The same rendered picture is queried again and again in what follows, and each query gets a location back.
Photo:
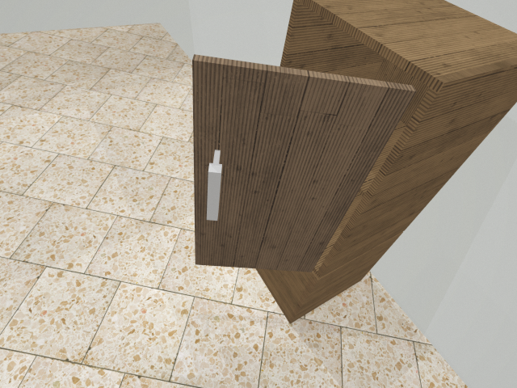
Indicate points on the cupboard door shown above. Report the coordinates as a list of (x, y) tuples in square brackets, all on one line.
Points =
[(296, 147)]

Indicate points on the handle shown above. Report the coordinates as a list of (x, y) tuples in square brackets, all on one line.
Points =
[(214, 187)]

